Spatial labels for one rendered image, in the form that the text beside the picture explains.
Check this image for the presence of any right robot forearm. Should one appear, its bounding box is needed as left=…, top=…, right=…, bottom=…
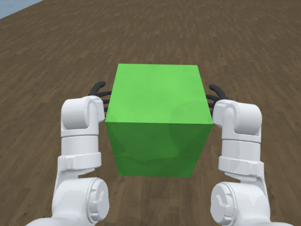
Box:
left=213, top=99, right=270, bottom=208

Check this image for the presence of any right robot hand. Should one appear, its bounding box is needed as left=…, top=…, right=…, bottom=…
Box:
left=206, top=84, right=228, bottom=118

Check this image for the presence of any right robot upper arm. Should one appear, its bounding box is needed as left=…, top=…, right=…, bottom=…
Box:
left=210, top=182, right=293, bottom=226

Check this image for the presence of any carton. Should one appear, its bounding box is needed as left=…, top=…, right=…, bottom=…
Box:
left=105, top=64, right=213, bottom=177

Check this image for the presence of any left robot forearm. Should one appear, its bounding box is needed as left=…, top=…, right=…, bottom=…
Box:
left=52, top=96, right=105, bottom=212

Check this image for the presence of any left robot upper arm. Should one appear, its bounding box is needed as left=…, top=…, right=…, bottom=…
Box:
left=26, top=177, right=110, bottom=226

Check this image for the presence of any left robot hand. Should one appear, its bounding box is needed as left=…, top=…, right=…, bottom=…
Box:
left=88, top=81, right=112, bottom=118

